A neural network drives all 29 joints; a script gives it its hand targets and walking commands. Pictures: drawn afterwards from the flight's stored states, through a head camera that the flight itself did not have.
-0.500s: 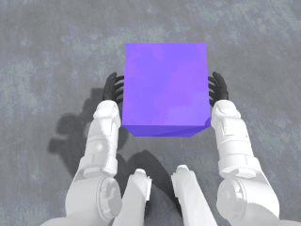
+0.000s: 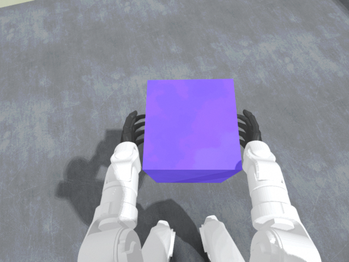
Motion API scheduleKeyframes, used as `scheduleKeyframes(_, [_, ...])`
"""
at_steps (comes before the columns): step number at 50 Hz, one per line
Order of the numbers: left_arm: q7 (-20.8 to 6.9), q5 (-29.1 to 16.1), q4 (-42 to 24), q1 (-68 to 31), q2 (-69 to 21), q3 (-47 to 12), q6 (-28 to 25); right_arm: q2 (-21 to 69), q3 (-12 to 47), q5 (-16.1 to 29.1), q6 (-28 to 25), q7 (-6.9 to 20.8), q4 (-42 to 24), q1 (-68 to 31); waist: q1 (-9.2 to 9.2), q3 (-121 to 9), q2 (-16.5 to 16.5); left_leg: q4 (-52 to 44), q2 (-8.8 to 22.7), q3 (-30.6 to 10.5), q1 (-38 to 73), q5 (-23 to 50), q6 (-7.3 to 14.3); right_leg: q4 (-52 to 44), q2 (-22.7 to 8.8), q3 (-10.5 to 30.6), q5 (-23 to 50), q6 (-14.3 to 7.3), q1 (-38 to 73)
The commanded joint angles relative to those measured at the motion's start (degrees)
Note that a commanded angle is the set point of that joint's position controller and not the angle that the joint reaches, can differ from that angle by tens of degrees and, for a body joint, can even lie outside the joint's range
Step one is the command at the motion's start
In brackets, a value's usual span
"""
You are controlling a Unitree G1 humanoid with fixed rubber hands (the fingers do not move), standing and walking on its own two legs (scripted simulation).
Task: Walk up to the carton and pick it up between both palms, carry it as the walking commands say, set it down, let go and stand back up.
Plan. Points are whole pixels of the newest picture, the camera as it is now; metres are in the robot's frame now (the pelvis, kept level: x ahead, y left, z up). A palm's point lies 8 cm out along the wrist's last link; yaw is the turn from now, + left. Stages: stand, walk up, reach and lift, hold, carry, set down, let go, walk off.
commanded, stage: reach and lift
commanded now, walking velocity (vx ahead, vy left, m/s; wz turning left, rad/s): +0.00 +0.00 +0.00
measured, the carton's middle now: (189, 138) +0.42 -0.02 -0.11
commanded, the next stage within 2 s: none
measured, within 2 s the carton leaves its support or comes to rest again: neither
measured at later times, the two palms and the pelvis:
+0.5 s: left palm (120, 140) +0.37 +0.13 +0.03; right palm (262, 140) +0.36 -0.16 +0.02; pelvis +0.02 +0.00 +0.06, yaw +0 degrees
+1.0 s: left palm (107, 136) +0.35 +0.13 +0.10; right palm (278, 133) +0.34 -0.16 +0.10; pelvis +0.04 +0.00 +0.09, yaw +0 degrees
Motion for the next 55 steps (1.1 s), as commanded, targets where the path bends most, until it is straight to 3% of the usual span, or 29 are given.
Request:
scheduleKeyframes(1, [-12.19, -4.89, 3.37, -28.67, -58.45, -30.89, -0.07, 58.21, 31.18, 5.55, -1.12, 12.48, 1.94, -29.98, -0.40, -36.14, -0.72, -9.66, -0.85, 3.05, 18.96, 16.50, -0.40, -7.46, 1.37, -4.29, 17.24, -0.68, 28.11])
scheduleKeyframes(33, [-13.66, -3.79, -1.35, -14.86, -57.99, -33.37, 3.90, 58.30, 33.30, 4.48, 2.93, 13.76, -3.46, -16.76, -0.45, -21.97, -0.64, -30.46, 1.77, 1.15, 42.32, 23.96, -0.24, -28.47, -0.77, -2.98, 23.93, -0.81, 51.33])
scheduleKeyframes(55, [-14.46, -6.58, -8.52, -10.22, -57.22, -36.53, 14.11, 58.37, 36.26, 7.98, 13.54, 13.74, -9.96, -12.00, 0.25, -9.44, -0.57, -40.62, 3.10, 0.83, 54.56, 24.40, 0.07, -38.61, -1.63, -3.29, 25.09, -0.56, 66.14])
